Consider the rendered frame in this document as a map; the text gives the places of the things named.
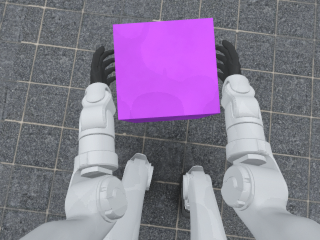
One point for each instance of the robot right hand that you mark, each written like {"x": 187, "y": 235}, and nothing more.
{"x": 231, "y": 64}

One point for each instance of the right robot forearm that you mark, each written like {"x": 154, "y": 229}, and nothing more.
{"x": 244, "y": 125}

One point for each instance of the right robot upper arm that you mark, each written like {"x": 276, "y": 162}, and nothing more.
{"x": 259, "y": 196}

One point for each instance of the left robot upper arm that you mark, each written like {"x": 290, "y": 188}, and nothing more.
{"x": 92, "y": 208}

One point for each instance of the robot left hand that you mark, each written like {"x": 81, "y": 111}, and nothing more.
{"x": 98, "y": 74}

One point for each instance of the robot right foot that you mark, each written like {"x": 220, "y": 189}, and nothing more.
{"x": 185, "y": 212}

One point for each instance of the robot right shin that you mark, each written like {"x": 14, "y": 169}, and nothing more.
{"x": 195, "y": 168}

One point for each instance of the carton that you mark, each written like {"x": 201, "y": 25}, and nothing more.
{"x": 166, "y": 70}

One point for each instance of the left robot forearm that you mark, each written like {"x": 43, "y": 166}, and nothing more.
{"x": 96, "y": 150}

